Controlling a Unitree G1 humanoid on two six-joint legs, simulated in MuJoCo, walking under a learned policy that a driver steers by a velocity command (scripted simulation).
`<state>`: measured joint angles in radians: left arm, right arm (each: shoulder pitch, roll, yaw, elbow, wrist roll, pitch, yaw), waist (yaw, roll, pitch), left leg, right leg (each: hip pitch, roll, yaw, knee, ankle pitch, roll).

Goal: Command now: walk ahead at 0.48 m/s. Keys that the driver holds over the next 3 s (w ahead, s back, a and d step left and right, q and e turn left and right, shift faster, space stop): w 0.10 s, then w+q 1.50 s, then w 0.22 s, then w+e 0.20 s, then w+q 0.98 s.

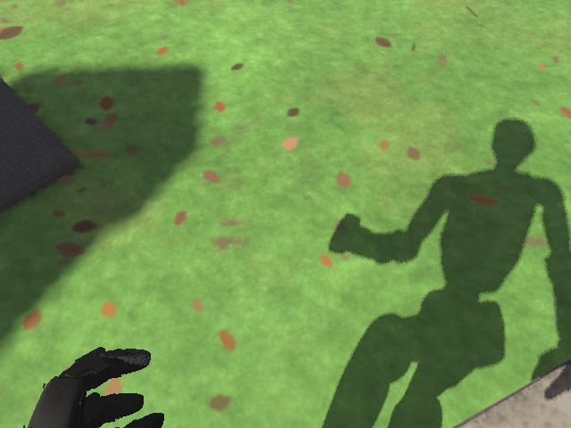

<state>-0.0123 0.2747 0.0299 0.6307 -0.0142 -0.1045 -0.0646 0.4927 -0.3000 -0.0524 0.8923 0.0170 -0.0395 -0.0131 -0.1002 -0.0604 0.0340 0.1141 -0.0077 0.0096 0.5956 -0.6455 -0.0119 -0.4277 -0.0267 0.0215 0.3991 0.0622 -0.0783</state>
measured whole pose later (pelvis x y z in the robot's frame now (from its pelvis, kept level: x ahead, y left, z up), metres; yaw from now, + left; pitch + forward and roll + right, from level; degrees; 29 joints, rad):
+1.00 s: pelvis +0.59 +0.02 +0.04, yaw +26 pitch +3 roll -1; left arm 0.02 0.26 0.04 0.67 0.00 -0.12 -0.02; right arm 0.42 -0.30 -0.07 0.71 0.02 -0.02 -0.02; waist -0.09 0.00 0.01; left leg -0.11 -0.09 -0.25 0.62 -0.48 0.06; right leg -0.46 0.05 0.04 0.47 -0.05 -0.01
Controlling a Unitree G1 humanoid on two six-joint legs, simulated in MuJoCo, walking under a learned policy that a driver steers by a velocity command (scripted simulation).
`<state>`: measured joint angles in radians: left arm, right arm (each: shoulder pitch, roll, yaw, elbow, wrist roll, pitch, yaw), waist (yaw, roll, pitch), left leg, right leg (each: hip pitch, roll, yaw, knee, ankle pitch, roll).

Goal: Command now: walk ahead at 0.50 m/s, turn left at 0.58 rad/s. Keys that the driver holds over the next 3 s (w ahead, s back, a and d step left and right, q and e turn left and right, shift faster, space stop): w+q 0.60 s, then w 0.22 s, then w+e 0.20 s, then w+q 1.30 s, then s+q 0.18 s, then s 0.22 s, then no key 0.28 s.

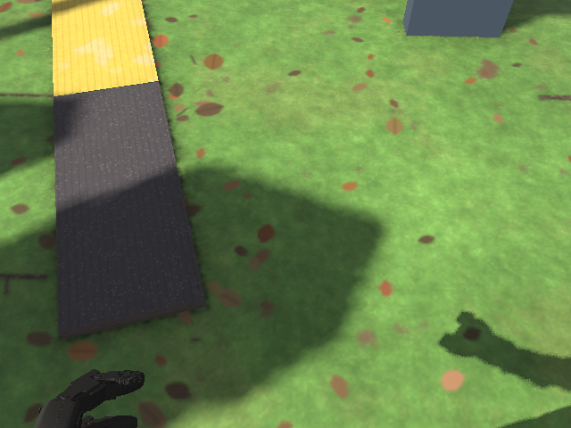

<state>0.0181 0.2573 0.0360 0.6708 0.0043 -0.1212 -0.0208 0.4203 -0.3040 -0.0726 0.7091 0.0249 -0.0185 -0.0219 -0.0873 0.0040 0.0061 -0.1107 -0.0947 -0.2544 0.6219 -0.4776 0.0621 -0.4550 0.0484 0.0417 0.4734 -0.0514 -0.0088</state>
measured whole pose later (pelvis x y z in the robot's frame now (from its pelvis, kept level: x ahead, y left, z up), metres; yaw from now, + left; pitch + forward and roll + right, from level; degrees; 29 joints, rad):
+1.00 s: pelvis +0.53 +0.12 +0.01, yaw +24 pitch +2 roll +2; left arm 0.09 0.27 0.02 0.71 -0.01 -0.08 -0.05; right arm 0.35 -0.30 -0.06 0.75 0.01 -0.06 0.00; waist -0.06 -0.04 0.00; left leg 0.02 -0.07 -0.06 0.34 -0.39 0.04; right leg -0.52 -0.03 0.00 0.54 -0.05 -0.03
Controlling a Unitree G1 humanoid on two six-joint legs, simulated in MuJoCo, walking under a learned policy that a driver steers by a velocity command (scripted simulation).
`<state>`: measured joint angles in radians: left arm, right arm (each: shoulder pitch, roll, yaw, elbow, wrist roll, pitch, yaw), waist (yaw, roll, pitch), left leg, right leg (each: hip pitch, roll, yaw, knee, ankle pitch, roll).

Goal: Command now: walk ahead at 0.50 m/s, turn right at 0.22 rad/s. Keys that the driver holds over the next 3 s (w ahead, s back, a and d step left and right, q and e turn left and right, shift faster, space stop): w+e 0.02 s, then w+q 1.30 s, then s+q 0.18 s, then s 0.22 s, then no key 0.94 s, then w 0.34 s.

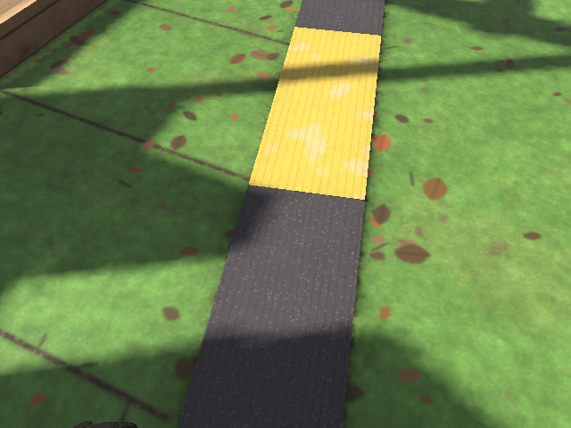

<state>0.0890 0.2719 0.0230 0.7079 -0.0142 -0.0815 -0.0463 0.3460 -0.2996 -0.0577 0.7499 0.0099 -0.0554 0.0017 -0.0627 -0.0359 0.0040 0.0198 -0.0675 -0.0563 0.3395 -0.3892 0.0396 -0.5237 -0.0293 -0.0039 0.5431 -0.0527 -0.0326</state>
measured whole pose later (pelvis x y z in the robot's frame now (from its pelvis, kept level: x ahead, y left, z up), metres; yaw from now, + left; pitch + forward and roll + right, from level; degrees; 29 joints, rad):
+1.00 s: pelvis +0.54 +0.02 +0.05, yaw +25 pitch +3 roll +0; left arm 0.05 0.27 0.02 0.68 -0.01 -0.09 -0.02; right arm 0.36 -0.29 -0.06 0.69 0.03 -0.04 -0.01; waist -0.08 -0.04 0.01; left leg -0.16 -0.11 -0.19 0.45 -0.32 0.06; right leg -0.56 -0.02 0.10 0.54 -0.04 0.06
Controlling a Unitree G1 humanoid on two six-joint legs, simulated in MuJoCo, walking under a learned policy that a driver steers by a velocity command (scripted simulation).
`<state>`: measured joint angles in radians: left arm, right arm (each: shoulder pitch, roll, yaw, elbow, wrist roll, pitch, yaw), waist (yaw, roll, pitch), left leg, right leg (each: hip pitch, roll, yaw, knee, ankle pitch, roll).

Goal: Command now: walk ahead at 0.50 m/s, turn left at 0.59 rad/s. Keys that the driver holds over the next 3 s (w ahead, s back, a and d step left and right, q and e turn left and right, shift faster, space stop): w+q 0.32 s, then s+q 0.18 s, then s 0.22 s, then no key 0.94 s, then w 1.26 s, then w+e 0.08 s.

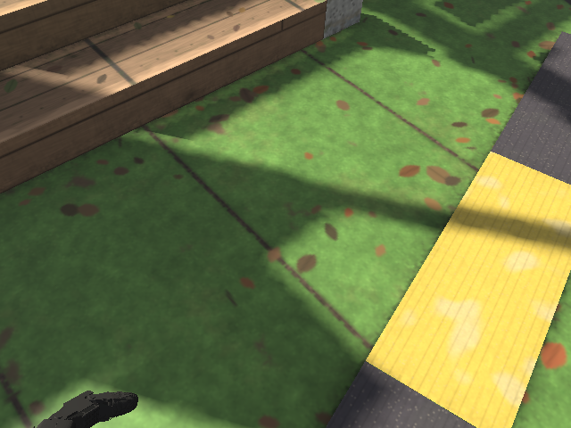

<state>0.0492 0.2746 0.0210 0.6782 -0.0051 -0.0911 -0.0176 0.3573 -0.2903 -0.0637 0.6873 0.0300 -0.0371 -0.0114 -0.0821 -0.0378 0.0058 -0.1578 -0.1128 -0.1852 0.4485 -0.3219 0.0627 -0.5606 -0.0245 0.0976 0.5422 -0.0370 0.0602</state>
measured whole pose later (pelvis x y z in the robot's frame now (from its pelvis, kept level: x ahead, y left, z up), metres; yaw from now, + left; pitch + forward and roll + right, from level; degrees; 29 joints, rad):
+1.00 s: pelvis +0.30 +0.01 -0.04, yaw +24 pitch +2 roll -2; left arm 0.22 0.25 0.02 0.71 0.00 0.06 0.08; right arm 0.13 -0.23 -0.01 0.73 -0.02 0.05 -0.05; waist 0.00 -0.02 0.00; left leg -0.42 -0.02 -0.07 0.44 -0.05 0.03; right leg -0.49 0.00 0.02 1.18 -0.50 0.07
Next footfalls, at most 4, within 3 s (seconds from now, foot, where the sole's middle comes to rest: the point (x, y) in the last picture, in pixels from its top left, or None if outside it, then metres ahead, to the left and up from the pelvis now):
0.06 right None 0.19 -0.14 -0.77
0.56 left None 0.39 0.16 -0.81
1.06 right None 0.33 -0.13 -0.77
1.38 left None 0.23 0.10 -0.78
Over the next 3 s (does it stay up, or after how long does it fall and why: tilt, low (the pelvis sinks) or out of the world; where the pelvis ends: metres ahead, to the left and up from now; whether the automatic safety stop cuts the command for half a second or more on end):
stays up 0.81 0.18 -0.04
